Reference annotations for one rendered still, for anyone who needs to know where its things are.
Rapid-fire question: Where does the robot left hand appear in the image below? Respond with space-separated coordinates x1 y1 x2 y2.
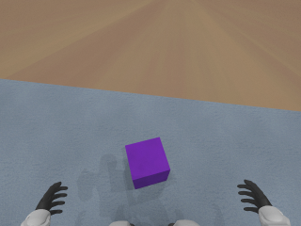
35 182 68 215

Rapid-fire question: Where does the robot left forearm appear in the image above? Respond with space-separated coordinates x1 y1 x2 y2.
21 209 51 226

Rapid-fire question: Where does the carton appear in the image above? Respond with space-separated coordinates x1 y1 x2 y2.
125 137 170 189

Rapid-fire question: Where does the robot right forearm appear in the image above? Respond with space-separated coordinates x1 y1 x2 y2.
258 205 291 226

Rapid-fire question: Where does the robot right hand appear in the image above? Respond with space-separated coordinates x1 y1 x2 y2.
237 179 273 214

